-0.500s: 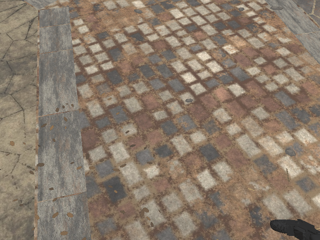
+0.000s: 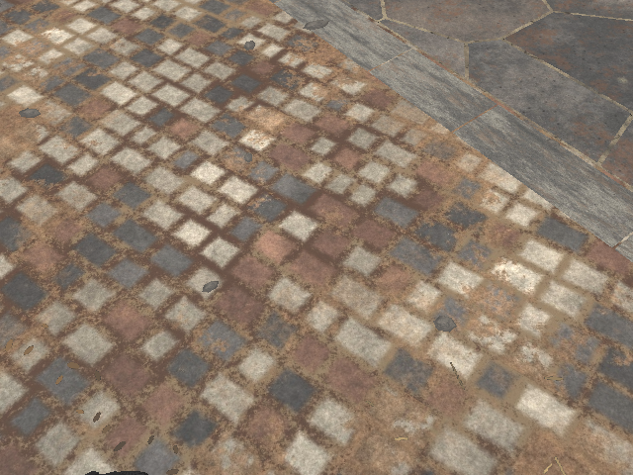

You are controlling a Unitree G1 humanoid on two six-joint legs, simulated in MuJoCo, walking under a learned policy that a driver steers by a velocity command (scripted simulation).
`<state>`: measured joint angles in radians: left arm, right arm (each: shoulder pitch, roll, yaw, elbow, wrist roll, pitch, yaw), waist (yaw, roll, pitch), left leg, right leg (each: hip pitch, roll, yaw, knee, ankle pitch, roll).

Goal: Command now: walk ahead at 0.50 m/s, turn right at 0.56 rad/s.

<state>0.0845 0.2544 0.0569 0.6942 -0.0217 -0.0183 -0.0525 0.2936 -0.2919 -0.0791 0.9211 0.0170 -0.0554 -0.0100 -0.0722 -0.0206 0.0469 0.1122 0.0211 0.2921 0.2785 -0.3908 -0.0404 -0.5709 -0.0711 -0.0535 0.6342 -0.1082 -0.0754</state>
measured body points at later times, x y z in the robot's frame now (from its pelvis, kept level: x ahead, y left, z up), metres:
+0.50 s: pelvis +0.28 -0.02 +0.01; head +0.31 -0.04 +0.45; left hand +0.40 +0.26 -0.10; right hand +0.45 -0.31 -0.07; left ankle +0.46 +0.07 -0.72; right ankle +0.15 -0.10 -0.73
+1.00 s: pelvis +0.53 -0.12 +0.00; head +0.55 -0.14 +0.45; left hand +0.84 +0.00 -0.05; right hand +0.39 -0.37 -0.13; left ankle +0.46 +0.06 -0.73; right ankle +0.58 -0.27 -0.73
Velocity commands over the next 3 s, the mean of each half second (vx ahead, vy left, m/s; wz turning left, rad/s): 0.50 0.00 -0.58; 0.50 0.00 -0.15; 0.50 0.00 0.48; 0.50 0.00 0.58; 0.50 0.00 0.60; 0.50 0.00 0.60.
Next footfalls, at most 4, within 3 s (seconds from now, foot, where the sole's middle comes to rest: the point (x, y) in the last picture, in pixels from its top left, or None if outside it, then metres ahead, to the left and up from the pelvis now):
0.04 right None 0.19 -0.10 -0.76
0.52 left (297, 457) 0.50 0.05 -0.76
1.00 right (447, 388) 0.62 -0.28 -0.76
1.50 left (336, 274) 0.94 -0.07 -0.76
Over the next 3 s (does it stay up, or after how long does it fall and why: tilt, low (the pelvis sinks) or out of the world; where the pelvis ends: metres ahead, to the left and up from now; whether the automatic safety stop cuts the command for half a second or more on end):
stays up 1.54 0.10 0.00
